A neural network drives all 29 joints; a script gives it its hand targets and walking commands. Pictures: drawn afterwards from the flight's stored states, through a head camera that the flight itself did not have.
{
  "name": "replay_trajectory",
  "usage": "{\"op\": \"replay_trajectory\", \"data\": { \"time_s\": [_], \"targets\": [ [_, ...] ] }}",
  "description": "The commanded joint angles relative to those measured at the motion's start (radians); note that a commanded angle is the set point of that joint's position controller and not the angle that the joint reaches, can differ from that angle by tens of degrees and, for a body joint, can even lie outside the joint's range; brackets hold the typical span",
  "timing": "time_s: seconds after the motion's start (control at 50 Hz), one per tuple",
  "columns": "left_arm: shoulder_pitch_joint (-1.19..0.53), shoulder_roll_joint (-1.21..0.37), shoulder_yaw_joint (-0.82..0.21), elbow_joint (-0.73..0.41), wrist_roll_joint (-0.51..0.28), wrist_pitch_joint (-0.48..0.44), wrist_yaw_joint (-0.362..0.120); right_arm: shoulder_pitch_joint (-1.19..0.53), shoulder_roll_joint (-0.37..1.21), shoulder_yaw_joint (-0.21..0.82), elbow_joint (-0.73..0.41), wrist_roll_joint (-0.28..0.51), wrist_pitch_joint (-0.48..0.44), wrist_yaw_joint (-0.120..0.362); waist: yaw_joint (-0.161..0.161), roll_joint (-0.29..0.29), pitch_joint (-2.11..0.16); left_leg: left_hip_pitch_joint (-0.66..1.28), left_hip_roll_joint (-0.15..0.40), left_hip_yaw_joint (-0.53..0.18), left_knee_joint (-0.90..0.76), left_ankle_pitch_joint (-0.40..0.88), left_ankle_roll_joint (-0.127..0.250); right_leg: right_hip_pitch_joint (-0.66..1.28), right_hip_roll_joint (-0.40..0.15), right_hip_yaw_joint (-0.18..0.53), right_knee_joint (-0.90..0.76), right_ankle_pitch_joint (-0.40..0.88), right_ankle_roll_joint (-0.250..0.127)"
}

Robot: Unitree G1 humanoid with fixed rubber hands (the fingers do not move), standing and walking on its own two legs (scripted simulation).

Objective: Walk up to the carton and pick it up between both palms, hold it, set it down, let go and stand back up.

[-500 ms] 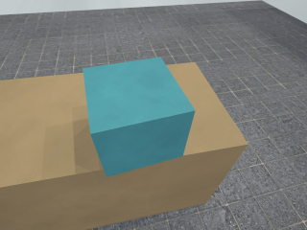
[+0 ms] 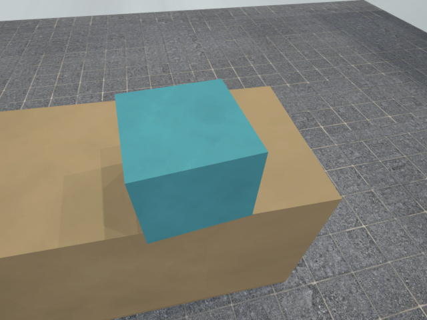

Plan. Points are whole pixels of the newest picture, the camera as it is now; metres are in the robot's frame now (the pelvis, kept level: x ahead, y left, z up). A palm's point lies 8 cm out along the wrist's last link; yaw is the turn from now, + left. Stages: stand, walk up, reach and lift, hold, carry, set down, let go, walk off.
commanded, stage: stand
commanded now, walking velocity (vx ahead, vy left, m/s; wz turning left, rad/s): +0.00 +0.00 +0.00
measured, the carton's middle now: (186, 157) +0.49 +0.08 +0.01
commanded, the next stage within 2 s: walk up in 1.70 s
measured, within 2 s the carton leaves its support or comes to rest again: neither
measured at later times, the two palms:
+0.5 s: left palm out of the picture -0.02 +0.19 -0.15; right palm out of the picture -0.03 -0.20 -0.15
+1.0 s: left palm out of the picture -0.02 +0.18 -0.15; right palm out of the picture -0.03 -0.21 -0.15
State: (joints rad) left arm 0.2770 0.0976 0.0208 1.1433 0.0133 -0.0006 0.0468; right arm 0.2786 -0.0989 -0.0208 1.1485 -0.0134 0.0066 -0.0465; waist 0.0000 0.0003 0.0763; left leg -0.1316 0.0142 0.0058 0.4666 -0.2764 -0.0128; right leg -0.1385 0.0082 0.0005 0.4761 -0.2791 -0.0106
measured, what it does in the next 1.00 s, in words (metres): stands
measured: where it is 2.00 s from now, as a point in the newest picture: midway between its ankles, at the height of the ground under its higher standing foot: outside the picture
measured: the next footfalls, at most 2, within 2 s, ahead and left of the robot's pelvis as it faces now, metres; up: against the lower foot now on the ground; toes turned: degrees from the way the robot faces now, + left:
none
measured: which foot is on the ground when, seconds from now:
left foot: down 0.00-1.00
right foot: down 0.00-1.00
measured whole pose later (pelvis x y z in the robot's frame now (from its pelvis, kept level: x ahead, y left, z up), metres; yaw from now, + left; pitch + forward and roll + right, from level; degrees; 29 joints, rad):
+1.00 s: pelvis +0.00 -0.02 +0.00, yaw +0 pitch -3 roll +0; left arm 0.29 0.09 0.01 1.16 0.01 -0.02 0.04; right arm 0.29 -0.09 -0.01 1.19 -0.01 0.01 -0.05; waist 0.00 0.01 0.07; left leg -0.14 0.05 -0.01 0.46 -0.27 -0.05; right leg -0.15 0.04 -0.01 0.46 -0.27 -0.04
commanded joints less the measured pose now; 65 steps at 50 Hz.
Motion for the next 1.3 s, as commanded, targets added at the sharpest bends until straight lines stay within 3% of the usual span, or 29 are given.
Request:
{"op": "replay_trajectory", "data": {
  "time_s": [0.0,0.62,1.28],
  "targets": [
    [0.074,0.076,0.009,-0.005,0.0,-0.008,0.004,0.077,-0.071,-0.008,-0.001,0.0,-0.006,-0.004,0.0,0.0,0.042,-0.044,0.06,-0.059,-0.097,0.16,0.034,-0.05,-0.078,0.075,-0.123,0.162,-0.026],
    [0.092,0.068,-0.001,0.009,-0.001,-0.016,0.002,0.095,-0.057,0.004,0.03,0.001,-0.004,-0.005,0.001,0.002,0.04,-0.05,0.066,-0.054,-0.089,0.157,0.021,-0.061,-0.081,0.088,-0.14,0.157,-0.038],
    [0.108,0.075,-0.001,-0.003,-0.004,-0.029,-0.001,0.105,-0.058,0.006,0.041,0.004,-0.003,-0.005,0.001,0.004,0.034,-0.043,0.076,-0.041,-0.082,0.168,-0.002,-0.034,-0.088,0.1,-0.151,0.243,-0.054]
  ]
}}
